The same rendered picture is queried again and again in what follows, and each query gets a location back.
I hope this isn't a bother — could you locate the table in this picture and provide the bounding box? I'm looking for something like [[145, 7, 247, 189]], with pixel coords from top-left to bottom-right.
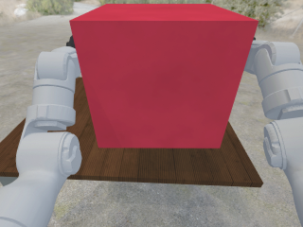
[[0, 77, 263, 188]]

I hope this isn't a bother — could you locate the carton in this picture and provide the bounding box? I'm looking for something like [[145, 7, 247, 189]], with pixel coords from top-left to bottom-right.
[[69, 4, 258, 148]]

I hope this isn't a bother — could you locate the robot right forearm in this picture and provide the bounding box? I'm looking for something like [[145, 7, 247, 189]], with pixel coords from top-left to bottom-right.
[[243, 40, 303, 120]]

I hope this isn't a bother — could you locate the left robot upper arm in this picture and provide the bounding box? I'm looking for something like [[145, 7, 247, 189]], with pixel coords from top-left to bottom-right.
[[0, 131, 82, 227]]

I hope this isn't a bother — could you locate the right robot upper arm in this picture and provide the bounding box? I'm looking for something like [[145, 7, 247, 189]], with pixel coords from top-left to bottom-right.
[[263, 116, 303, 227]]

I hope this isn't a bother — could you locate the robot left forearm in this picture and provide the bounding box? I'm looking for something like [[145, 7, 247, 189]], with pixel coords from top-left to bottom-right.
[[16, 46, 81, 172]]

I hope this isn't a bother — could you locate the left robot hand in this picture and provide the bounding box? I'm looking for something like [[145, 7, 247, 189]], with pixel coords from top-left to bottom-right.
[[66, 36, 76, 49]]

